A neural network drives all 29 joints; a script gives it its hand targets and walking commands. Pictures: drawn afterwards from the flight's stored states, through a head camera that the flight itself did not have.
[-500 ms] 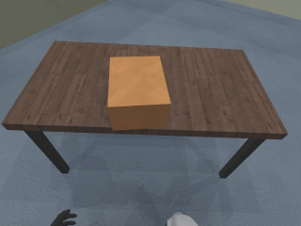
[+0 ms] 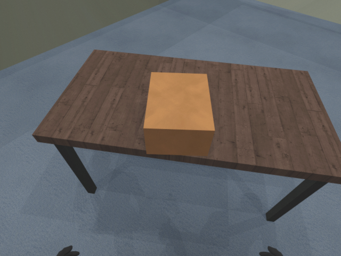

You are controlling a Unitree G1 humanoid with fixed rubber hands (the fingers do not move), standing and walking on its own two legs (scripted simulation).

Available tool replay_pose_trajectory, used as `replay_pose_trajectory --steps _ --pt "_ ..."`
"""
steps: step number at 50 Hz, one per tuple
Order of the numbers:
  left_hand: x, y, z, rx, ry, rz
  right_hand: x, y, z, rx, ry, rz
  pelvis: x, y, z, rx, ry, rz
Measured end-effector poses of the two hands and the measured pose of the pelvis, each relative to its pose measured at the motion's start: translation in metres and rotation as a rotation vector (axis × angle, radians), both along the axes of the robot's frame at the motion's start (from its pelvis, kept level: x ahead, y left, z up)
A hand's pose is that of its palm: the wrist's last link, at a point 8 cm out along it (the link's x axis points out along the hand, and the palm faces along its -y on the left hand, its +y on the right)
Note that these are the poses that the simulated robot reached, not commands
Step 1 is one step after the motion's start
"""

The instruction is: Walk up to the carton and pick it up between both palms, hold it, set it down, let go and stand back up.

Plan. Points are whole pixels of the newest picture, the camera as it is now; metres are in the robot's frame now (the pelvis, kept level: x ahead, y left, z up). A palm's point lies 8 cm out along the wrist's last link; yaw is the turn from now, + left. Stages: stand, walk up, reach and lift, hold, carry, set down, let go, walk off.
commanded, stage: walk up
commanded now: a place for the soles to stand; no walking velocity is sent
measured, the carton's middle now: (178, 112) +0.61 -0.02 -0.08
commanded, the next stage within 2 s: none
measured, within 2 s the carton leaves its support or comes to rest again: neither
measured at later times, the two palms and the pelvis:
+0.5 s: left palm out of the picture +0.07 +0.27 -0.09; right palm out of the picture +0.08 -0.25 -0.10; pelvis +0.00 +0.01 +0.01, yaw -1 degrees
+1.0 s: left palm (32, 254) +0.15 +0.34 -0.11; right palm (248, 232) +0.21 -0.20 -0.11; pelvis +0.12 +0.07 -0.01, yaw -6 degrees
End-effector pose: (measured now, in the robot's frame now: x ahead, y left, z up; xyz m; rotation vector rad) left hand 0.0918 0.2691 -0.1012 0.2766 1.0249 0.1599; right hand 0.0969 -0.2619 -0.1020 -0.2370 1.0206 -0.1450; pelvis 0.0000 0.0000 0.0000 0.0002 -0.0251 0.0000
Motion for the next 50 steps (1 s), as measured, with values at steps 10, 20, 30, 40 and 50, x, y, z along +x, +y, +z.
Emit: replay_pose_trajectory --steps 10,20,30,40,50 --pt "-0.014 -0.011 0.009 -0.045 -0.010 0.004 0.021 0.017 0.009 0.039 -0.043 0.048 -0.001 0.005 0.010 -0.003 -0.003 0.003" --pt "-0.018 -0.005 0.011 -0.039 -0.006 0.003 0.002 0.017 0.007 0.035 -0.005 0.023 -0.004 0.008 0.012 -0.003 0.001 0.002" --pt "-0.039 0.017 0.007 0.009 0.107 0.025 -0.036 0.008 0.000 0.016 0.076 -0.032 0.020 0.016 0.009 0.000 0.017 -0.032" --pt "0.006 0.016 0.007 0.040 0.123 -0.002 -0.034 0.005 -0.021 0.002 0.269 -0.077 0.070 0.018 0.003 -0.020 0.023 -0.068" --pt "0.058 0.067 -0.012 0.034 0.192 -0.020 0.111 0.064 -0.012 0.009 -0.018 -0.024 0.121 0.072 -0.010 -0.020 -0.011 -0.114"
